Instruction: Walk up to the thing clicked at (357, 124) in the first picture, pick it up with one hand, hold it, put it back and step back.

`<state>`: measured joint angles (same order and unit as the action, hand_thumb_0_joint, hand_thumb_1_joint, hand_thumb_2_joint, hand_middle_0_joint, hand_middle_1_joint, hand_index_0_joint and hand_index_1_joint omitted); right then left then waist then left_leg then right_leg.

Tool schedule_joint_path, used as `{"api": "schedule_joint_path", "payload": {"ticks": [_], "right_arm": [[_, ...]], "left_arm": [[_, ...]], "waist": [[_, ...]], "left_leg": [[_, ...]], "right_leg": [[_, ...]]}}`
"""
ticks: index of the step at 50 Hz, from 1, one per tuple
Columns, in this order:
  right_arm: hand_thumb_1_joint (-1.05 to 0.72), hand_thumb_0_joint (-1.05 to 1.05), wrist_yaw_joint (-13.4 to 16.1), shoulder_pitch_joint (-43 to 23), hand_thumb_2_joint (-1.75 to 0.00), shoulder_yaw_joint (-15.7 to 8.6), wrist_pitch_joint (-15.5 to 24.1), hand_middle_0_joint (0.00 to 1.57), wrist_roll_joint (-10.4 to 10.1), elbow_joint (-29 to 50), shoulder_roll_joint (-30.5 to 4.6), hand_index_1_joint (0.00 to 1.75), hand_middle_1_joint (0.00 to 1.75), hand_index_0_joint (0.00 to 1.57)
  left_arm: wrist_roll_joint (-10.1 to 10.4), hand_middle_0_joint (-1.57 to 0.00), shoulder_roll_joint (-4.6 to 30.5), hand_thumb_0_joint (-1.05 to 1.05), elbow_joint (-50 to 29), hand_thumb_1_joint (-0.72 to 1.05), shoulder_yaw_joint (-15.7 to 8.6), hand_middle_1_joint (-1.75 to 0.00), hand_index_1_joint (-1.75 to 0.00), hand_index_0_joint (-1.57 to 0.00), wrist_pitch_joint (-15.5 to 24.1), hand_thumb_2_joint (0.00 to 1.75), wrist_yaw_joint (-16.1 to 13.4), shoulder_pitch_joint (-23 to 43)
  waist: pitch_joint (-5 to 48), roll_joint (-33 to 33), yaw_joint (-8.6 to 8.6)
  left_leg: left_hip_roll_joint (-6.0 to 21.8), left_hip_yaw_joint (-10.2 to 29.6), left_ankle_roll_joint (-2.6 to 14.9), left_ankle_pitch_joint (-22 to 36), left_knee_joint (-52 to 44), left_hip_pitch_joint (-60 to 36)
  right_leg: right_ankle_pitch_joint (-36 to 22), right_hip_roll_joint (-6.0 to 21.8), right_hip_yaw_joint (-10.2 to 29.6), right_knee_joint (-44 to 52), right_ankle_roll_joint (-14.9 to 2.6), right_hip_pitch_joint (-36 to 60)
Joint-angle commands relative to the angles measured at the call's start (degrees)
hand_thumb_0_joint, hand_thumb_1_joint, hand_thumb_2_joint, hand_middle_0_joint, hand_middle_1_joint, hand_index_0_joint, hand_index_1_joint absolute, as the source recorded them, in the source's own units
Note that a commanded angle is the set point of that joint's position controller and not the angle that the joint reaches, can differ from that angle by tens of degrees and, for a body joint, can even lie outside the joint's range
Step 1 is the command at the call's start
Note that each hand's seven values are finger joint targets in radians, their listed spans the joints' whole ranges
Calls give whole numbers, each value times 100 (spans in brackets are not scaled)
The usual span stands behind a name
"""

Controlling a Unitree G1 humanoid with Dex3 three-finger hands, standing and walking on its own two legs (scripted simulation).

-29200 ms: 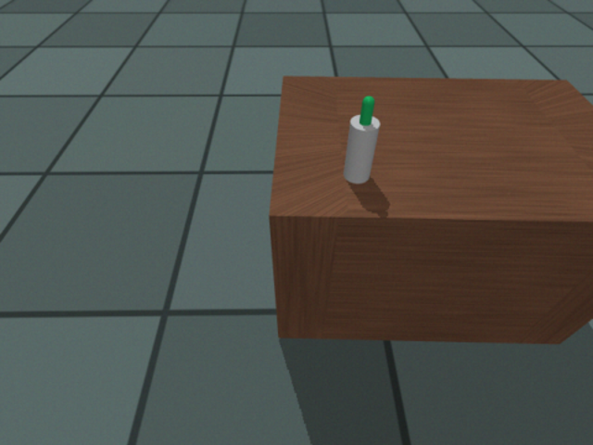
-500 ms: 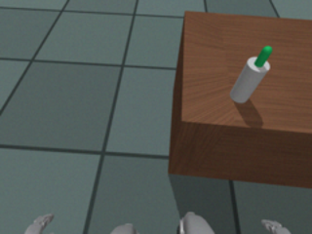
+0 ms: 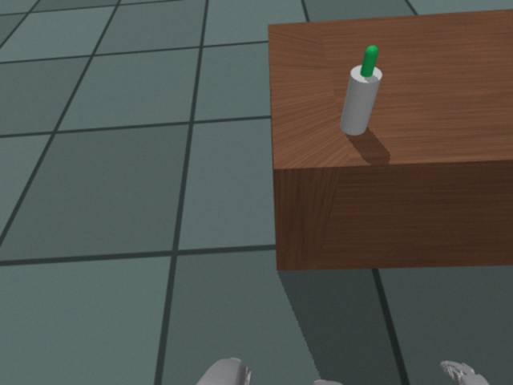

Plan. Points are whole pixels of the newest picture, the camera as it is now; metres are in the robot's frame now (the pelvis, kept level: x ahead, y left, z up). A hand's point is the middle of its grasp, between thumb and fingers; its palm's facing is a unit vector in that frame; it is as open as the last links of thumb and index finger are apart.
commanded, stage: step back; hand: right
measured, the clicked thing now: (361, 91) +0.71 -0.24 +0.00
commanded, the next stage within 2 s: none
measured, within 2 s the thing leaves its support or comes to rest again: neither
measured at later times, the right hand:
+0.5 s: hand out of the picture -0.03 -0.27 -0.15, palm faces -0.02 +0.92 -0.39, open 7.4 cm
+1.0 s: hand out of the picture -0.23 -0.23 -0.14, palm faces -0.10 +0.91 -0.40, open 7.4 cm
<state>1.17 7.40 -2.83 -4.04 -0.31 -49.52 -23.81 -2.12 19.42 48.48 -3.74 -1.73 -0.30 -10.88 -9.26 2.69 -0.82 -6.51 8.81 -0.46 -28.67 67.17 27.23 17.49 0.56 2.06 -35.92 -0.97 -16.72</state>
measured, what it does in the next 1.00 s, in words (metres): walks backwards: left foot, then right foot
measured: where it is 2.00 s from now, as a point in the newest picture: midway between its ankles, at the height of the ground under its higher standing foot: outside the picture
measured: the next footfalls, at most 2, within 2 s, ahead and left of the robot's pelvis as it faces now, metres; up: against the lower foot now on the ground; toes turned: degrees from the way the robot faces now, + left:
left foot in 0.16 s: -0.03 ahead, +0.15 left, +0.00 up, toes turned +0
right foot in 0.48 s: -0.14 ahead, -0.12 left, +0.00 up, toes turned +1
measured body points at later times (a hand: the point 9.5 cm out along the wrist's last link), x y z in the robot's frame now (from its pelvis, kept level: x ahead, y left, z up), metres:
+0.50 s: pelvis -0.16 +0.00 -0.01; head -0.10 -0.01 +0.43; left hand -0.06 +0.32 -0.13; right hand -0.03 -0.31 -0.13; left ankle -0.07 +0.15 -0.73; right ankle -0.18 -0.12 -0.73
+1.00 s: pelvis -0.33 +0.02 +0.00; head -0.28 +0.04 +0.44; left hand -0.23 +0.35 -0.12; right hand -0.22 -0.28 -0.12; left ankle -0.29 +0.14 -0.73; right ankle -0.33 -0.11 -0.64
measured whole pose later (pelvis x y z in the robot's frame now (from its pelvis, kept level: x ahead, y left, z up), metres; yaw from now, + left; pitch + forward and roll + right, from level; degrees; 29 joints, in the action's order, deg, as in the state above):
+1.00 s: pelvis -0.33 +0.02 +0.00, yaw +2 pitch -3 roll -1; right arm 0.1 8.5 -1.4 -3.4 2.4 -50.7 -20.2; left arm -0.7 23.5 49.1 -4.7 -4.1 -1.2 -7.9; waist -9.3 -1.7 -0.5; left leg -0.3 0.6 1.6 -15.5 35.5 17.3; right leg 28.9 -5.8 7.5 -69.8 -0.2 -28.4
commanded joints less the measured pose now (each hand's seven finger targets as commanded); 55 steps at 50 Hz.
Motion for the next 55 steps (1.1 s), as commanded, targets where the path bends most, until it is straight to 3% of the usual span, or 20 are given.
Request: {"api": "schedule_joint_path", "payload": {"ticks": [1,7,8,9,10,14,19,23,24,25,26,29,36,40,41,42,43,45,48,55], "right_arm": [[-90,0,64,75,-90,-246,159,20,42,463,-909,30,30,20],[-90,0,-7,784,-90,-350,294,20,158,156,-914,30,30,20],[-90,0,-7,677,-90,-431,326,20,245,210,-1148,30,30,20],[-90,0,-55,376,-90,-538,305,20,260,337,-1796,30,30,20],[-90,0,-78,376,-90,-588,318,20,235,349,-2029,30,30,20],[-90,0,36,-323,-90,-344,348,20,213,466,-1207,30,30,20],[-90,0,43,67,-90,-378,297,20,226,508,-1239,30,30,20],[-90,0,-11,-133,-90,-340,146,20,98,551,-1259,30,30,20],[-90,0,-22,-59,-90,-262,138,20,64,601,-1020,30,30,20],[-90,0,0,-272,-90,-193,156,20,21,757,-741,30,30,20],[-90,0,86,-424,-90,-308,117,20,57,709,-938,30,30,20],[-90,0,89,229,-90,-314,142,20,-29,398,-1005,30,30,20],[-90,0,58,-24,-90,-258,195,20,136,585,-847,30,30,20],[-90,0,-10,800,-90,-339,223,20,162,212,-875,30,30,20],[-90,0,-2,819,-90,-396,224,20,202,166,-1049,30,30,20],[-90,0,-8,680,-90,-491,233,20,305,236,-1487,30,30,20],[-90,0,-77,272,-90,-559,205,20,226,385,-2087,30,30,20],[-90,0,-33,-253,-90,-436,268,20,273,432,-1594,30,30,20],[-90,0,17,-605,-90,-300,286,20,262,516,-1214,30,30,20],[-90,0,-33,74,-90,-429,284,20,284,343,-1385,30,30,20]], "left_arm": [[-20,-20,1581,0,-694,90,-448,-30,-30,-20,166,90,-244,143],[141,-20,1672,0,-846,90,-373,-30,-30,-20,14,90,-170,367],[153,-20,1453,0,-884,90,-305,-30,-30,-20,-20,90,-155,289],[201,-20,1232,0,-942,90,-246,-30,-30,-20,-14,90,-171,403],[139,-20,1434,0,-892,90,-406,-30,-30,-20,-26,90,-246,805],[214,-20,1404,0,-494,90,-416,-30,-30,-20,-30,90,-173,72],[124,-20,1223,0,-525,90,-347,-30,-30,-20,45,90,-69,102],[23,-20,1218,0,-133,90,-347,-30,-30,-20,156,90,-85,-548],[-52,-20,1597,0,-193,90,-466,-30,-30,-20,200,90,-90,-494],[-16,-20,2180,0,-285,90,-615,-30,-30,-20,194,90,-67,-403],[-45,-20,2478,0,-434,90,-644,-30,-30,-20,205,90,-86,-99],[6,-20,1743,0,-599,90,-459,-30,-30,-20,192,90,-140,764],[-44,-20,1720,0,-615,90,-436,-30,-30,-20,107,90,-265,-18],[91,-20,1777,0,-740,90,-371,-30,-30,-20,-10,90,-207,457],[103,-20,1610,0,-740,90,-271,-30,-30,-20,-43,90,-187,374],[129,-20,1311,0,-763,90,-201,-30,-30,-20,-46,90,-176,241],[152,-20,1480,0,-788,90,-308,-30,-30,-20,-54,90,-257,629],[126,-20,1520,0,-560,90,-383,-30,-30,-20,-104,90,-270,591],[167,-20,1506,0,-227,90,-413,-30,-30,-20,-98,90,-166,-114],[52,-20,1333,0,-76,90,-284,-30,-30,-20,127,90,27,-202]], "waist": [[969,-1257,-167],[1417,-1229,154],[1385,-621,116],[1218,915,161],[1060,1108,466],[813,437,-151],[1007,794,138],[1485,767,-68],[1382,32,-9],[1056,-1468,-170],[836,-1627,-334],[731,-773,280],[1047,-1317,-282],[1437,-1333,124],[1341,-904,174],[1256,356,148],[1159,1170,363],[803,254,94],[580,391,-277],[1240,860,209]], "left_leg": [[349,-91,-85,-218,-911,174],[524,-871,150,1621,-4253,-1420],[1163,127,376,2217,-4442,-1738],[2382,1679,1108,2766,-4749,-1684],[3013,2329,1843,3316,-4942,-900],[2171,506,1403,3709,-4264,-1267],[2191,412,1470,3948,-3915,-2026],[1774,27,904,3083,-3255,-1469],[1328,-88,563,2086,-2806,-454],[239,-446,164,110,-1753,443],[236,88,59,-776,-341,99],[37,261,95,15,326,3],[432,-371,-48,-314,-1584,4],[428,-997,145,967,-3850,-1361],[742,-464,311,1334,-4296,-1691],[1985,1275,798,1900,-4678,-2013],[3023,2286,1757,2280,-5074,-810],[2686,1478,1648,2569,-4886,-376],[2116,541,1352,2660,-4587,-673],[2074,466,1246,461,-4651,-1949]], "right_leg": [[-3103,1384,1073,757,-1147,1139],[-2782,1082,847,-205,-677,737],[-1727,650,772,-602,-381,23],[536,-505,108,-1562,-64,-963],[2183,-686,642,-2861,17,-723],[1231,-535,775,-3663,27,-1075],[1293,-208,226,-1371,214,-651],[-518,-217,-219,1327,-28,821],[-564,313,862,1267,-231,1199],[-979,1641,2533,1621,-983,753],[-1350,2439,3273,1769,-1745,-424],[-2274,1366,1286,1100,-1128,-295],[-3082,1537,1236,654,-1160,1129],[-2315,1296,996,150,-772,582],[-1552,1007,874,-231,-463,-80],[11,187,443,-1281,-135,-1156],[2062,-508,209,-2593,62,-926],[1620,-606,1087,-3874,-16,-843],[1053,-517,740,-3909,105,-943],[1477,-203,-89,-206,115,-132]]}}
